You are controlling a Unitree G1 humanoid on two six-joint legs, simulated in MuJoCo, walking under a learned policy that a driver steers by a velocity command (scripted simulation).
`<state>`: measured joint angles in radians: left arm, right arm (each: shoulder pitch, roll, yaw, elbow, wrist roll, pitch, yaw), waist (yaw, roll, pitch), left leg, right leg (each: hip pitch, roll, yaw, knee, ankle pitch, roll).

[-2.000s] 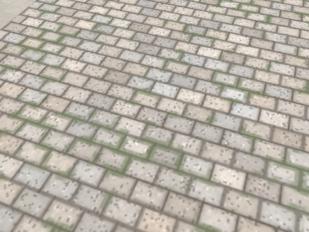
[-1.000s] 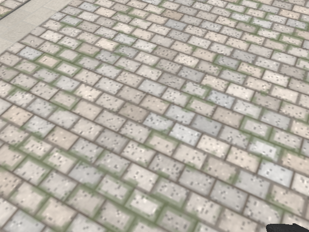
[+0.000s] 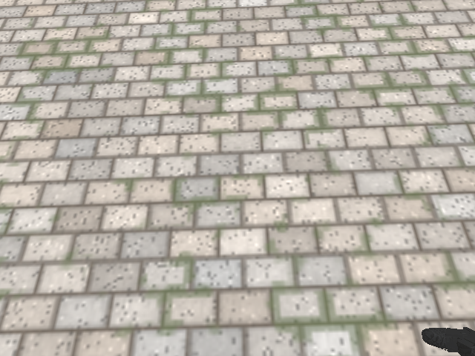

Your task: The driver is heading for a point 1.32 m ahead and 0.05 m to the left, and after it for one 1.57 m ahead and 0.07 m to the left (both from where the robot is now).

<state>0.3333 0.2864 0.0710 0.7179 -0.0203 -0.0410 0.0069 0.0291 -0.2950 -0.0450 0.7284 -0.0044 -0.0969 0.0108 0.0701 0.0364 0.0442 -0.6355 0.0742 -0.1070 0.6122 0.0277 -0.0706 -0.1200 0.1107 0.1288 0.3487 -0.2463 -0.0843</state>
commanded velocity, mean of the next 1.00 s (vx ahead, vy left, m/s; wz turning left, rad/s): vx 0.50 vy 0.00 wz -0.09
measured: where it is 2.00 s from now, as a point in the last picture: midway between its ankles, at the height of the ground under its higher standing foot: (258, 157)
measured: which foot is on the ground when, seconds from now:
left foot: up 0.00-0.10, down 0.12-0.64, up 0.66-1.00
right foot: down 0.00-0.14, up 0.16-0.62, down 0.64-1.00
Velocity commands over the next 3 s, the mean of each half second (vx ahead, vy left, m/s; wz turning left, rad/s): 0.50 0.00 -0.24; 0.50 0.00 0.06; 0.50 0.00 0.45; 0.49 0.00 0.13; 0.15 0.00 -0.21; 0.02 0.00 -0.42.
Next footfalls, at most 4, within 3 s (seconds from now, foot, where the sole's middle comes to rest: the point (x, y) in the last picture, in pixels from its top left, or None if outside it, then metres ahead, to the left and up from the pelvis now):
0.12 left None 0.26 0.15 -0.78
0.64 right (322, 338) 0.51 -0.13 -0.78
1.18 left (250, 236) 0.83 0.08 -0.78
1.68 right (297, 162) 1.14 -0.07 -0.78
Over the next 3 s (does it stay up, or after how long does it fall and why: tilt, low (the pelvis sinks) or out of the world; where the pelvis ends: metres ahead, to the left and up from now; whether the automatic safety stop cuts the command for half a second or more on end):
stays up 1.28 0.05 -0.01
